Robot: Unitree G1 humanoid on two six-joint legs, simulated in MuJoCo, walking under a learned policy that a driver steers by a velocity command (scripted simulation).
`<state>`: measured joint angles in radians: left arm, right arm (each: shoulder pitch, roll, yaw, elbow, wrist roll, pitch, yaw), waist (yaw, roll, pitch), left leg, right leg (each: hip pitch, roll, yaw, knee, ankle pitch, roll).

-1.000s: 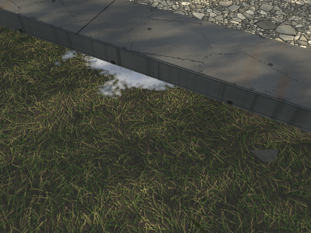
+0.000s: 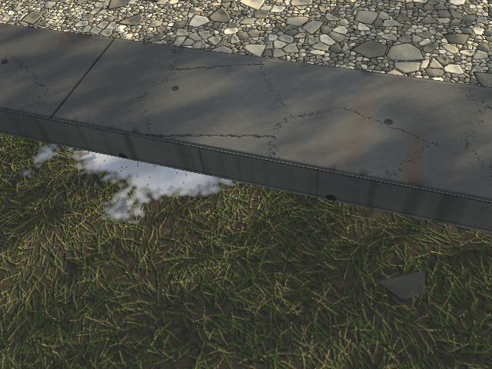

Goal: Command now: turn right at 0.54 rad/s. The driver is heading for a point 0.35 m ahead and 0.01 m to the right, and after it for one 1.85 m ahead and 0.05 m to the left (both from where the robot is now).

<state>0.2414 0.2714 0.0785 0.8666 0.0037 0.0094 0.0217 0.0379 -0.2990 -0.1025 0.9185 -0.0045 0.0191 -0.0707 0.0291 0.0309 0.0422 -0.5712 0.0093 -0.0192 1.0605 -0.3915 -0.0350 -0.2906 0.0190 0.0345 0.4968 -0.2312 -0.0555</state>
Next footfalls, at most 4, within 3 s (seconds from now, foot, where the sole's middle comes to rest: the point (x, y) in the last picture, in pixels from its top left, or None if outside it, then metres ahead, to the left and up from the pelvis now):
0.32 left None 0.08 0.14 -0.78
0.62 right None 0.02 -0.12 -0.78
0.90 left None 0.13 0.12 -0.78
1.34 right None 0.44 -0.16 -0.78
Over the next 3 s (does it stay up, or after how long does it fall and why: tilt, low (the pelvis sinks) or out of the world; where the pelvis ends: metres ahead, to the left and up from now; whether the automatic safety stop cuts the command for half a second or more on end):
stays up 1.19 -0.28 0.14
